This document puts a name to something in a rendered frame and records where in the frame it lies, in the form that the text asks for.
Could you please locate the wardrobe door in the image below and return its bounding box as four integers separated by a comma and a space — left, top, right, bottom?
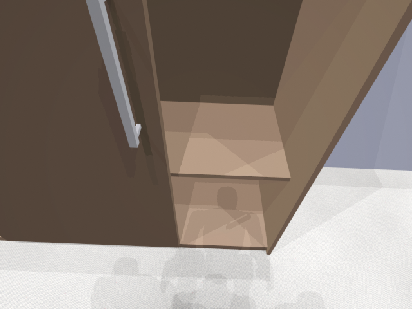
0, 0, 180, 248

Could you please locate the handle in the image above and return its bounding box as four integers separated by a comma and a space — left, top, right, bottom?
86, 0, 141, 148

